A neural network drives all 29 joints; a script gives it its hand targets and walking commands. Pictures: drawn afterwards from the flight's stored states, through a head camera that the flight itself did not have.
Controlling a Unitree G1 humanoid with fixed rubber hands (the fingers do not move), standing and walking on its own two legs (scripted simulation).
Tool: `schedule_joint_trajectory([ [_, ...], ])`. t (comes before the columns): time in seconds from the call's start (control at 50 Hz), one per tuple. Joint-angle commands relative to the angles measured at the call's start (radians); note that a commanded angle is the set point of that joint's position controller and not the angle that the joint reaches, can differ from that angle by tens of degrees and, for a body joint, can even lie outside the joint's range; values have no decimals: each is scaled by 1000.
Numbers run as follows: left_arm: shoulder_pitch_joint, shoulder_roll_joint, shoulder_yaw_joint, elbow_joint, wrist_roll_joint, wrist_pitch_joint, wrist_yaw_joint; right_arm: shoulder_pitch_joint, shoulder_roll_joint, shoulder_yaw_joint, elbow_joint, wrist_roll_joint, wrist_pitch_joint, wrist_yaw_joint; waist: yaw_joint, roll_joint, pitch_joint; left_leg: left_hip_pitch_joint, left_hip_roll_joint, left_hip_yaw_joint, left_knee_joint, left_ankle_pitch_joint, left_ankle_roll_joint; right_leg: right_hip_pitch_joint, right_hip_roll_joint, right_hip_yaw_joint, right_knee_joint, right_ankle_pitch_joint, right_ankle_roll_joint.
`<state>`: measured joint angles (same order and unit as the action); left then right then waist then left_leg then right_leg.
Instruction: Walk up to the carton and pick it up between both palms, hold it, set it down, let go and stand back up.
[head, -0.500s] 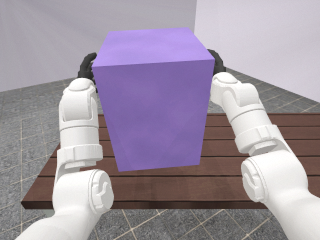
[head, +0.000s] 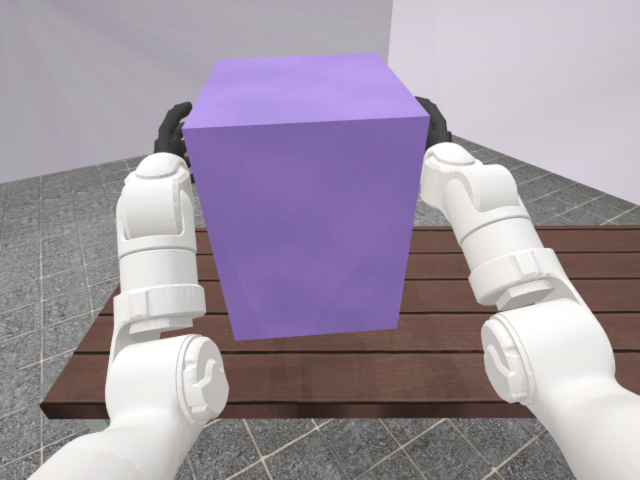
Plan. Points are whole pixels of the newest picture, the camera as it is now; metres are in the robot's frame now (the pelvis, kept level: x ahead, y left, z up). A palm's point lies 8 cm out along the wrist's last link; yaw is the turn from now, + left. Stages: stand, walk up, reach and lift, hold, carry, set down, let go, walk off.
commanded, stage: hold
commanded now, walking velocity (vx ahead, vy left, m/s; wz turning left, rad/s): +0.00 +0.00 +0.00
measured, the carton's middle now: (307, 193) +0.40 +0.00 +0.24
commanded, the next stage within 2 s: none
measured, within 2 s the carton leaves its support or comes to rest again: neither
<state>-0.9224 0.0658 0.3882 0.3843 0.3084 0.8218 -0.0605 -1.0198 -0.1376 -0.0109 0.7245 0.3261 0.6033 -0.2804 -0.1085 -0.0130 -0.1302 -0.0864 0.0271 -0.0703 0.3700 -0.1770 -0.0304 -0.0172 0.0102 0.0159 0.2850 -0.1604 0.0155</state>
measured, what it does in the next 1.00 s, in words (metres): stands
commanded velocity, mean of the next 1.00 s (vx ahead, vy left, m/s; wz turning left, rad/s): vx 0.00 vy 0.00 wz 0.00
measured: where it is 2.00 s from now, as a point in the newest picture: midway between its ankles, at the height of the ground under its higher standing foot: outside the picture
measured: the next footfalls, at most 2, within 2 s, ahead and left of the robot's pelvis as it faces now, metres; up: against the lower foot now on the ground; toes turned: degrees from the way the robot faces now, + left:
none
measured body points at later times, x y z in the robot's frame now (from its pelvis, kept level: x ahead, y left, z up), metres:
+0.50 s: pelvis +0.00 +0.00 +0.00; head -0.10 +0.02 +0.44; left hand +0.38 +0.15 +0.30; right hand +0.37 -0.15 +0.29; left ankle +0.02 +0.14 -0.75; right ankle +0.01 -0.13 -0.75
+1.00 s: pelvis +0.00 +0.00 +0.00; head -0.09 +0.02 +0.44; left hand +0.38 +0.15 +0.30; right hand +0.37 -0.16 +0.29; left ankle +0.02 +0.14 -0.75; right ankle +0.00 -0.13 -0.75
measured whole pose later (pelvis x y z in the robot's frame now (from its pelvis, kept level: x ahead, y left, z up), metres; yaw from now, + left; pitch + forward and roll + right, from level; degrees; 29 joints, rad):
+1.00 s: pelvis +0.00 +0.00 +0.00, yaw +0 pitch -7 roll -1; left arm -0.89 0.06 0.37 0.35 0.31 0.83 -0.06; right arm -0.99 -0.14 0.01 0.69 0.34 0.61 -0.28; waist -0.12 -0.01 -0.12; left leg -0.08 0.03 -0.07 0.37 -0.18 -0.03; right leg 0.00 0.01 0.02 0.27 -0.16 0.01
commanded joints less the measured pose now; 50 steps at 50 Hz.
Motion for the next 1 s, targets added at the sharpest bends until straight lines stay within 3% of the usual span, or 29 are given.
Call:
schedule_joint_trajectory([
  [0.0,-716,-564,-370,-80,-191,-52,-162,-788,594,211,-298,155,-41,147,5,52,-281,-10,-78,85,-66,137,-21,113,72,-23,-20,132,15],
  [0.06,-688,-565,-406,-108,-211,-53,-161,-784,576,222,-370,164,-52,136,-38,52,-340,67,-83,77,-27,253,-28,122,78,-27,-16,249,22],
  [0.08,-666,-547,-362,-66,-192,-48,-161,-794,573,226,-335,174,-39,136,4,39,-292,33,-88,77,-45,227,-18,114,73,-23,-34,214,29],
  [0.12,-702,-538,-394,-104,-196,-49,-163,-765,580,214,-315,156,-34,138,-27,31,-295,26,-79,77,-51,186,-23,102,77,-25,-23,176,14],
  [0.14,-687,-552,-399,-89,-194,-47,-164,-792,583,213,-341,168,-41,139,-20,66,-269,18,-80,76,-50,182,-28,91,68,-27,-25,172,16],
  [0.18,-705,-548,-368,-95,-193,-55,-168,-806,608,226,-351,159,-42,139,1,26,-284,10,-81,75,-58,181,-15,120,73,-26,-21,175,25],
  [0.22,-693,-569,-407,-104,-211,-53,-165,-810,603,224,-396,158,-53,135,-27,42,-327,44,-82,76,-47,200,-18,116,70,-32,-22,203,24],
  [0.26,-675,-543,-367,-79,-188,-47,-161,-815,607,246,-385,181,-43,132,20,36,-306,43,-82,84,-36,219,-15,110,77,-27,-21,208,23],
  [0.32,-703,-556,-410,-108,-204,-51,-159,-805,577,218,-358,165,-50,137,-33,35,-315,36,-83,74,-51,187,-17,108,76,-37,-25,186,21],
  [0.34,-699,-559,-394,-113,-202,-54,-159,-798,570,212,-325,157,-43,136,-14,54,-281,22,-73,69,-49,178,-19,99,75,-28,-16,168,17],
  [0.36,-713,-587,-419,-92,-207,-50,-163,-787,573,178,-321,150,-46,138,-55,75,-265,22,-80,72,-57,158,-28,78,65,-29,-33,155,11],
  [0.44,-739,-537,-366,-86,-186,-61,-155,-822,592,222,-312,168,-47,157,30,75,-294,-55,-71,78,-79,85,-12,124,68,-24,-11,107,18],
  [0.46,-732,-544,-361,-56,-188,-60,-152,-809,582,210,-305,158,-49,154,0,22,-305,-43,-81,77,-76,110,-6,133,73,-20,-21,132,17],
  [0.48,-735,-547,-372,-84,-191,-67,-153,-790,587,205,-287,149,-46,152,-8,54,-284,-23,-79,71,-70,113,-20,112,69,-26,-17,125,13],
  [0.5,-741,-532,-350,-53,-183,-67,-153,-823,597,214,-298,156,-47,152,24,27,-283,-33,-84,79,-73,110,-9,106,74,-24,-29,110,22],
  [0.52,-740,-530,-357,-24,-196,-64,-157,-827,586,189,-271,146,-42,149,-25,8,-246,-23,-86,78,-75,80,-3,69,65,-22,-37,99,22],
  [0.54,-706,-540,-321,20,-172,-61,-158,-828,603,196,-257,140,-42,151,25,20,-240,-26,-76,76,-84,79,-1,66,70,-24,-37,81,16],
  [0.56,-733,-556,-351,-2,-187,-62,-167,-802,563,156,-229,130,-37,151,-28,20,-215,-34,-71,75,-90,51,-8,71,68,-21,-36,56,10],
  [0.58,-744,-533,-330,15,-176,-63,-166,-831,566,163,-238,127,-42,153,-5,53,-235,-37,-83,81,-88,48,-8,65,63,-17,-37,54,12],
  [0.64,-750,-577,-397,-75,-218,-76,-167,-814,583,170,-300,135,-55,144,-43,64,-332,30,-84,79,-63,143,-23,85,67,-17,-30,153,13],
  [0.68,-692,-544,-358,-3,-194,-65,-163,-815,568,199,-287,154,-43,139,3,53,-268,4,-79,76,-50,162,-20,86,71,-17,-30,159,17],
  [0.7,-706,-557,-372,-39,-207,-66,-165,-801,570,195,-323,151,-47,138,-18,42,-313,16,-78,77,-56,187,-24,108,76,-23,-22,179,9],
  [0.72,-705,-556,-361,-94,-194,-69,-158,-823,588,231,-353,177,-52,139,19,62,-373,31,-78,76,-47,236,-23,131,81,-23,-18,209,8],
  [0.76,-682,-568,-366,-90,-199,-61,-156,-832,597,246,-405,173,-57,133,1,37,-367,49,-91,82,-38,252,-21,150,78,-21,-26,233,20],
  [0.8,-706,-552,-369,-94,-181,-50,-157,-799,549,202,-329,159,-45,139,-8,103,-303,53,-80,76,-48,221,-35,97,72,-26,-31,170,7],
  [0.84,-703,-544,-388,-129,-197,-56,-161,-772,572,220,-355,159,-43,139,-31,47,-336,39,-84,69,-48,216,-29,113,74,-28,-24,205,11],
  [0.86,-713,-551,-385,-145,-193,-59,-154,-801,593,251,-369,185,-47,144,11,81,-373,62,-86,73,-37,255,-27,119,76,-24,-14,217,16],
  [0.88,-691,-529,-363,-51,-181,-48,-157,-804,560,220,-348,178,-42,137,2,44,-267,28,-78,82,-42,231,-24,102,81,-25,-26,197,21],
  [0.98,-655,-569,-405,-123,-204,-48,-154,-784,602,249,-412,172,-48,133,-14,42,-317,60,-80,84,-37,232,-25,113,73,-31,-27,218,19],
])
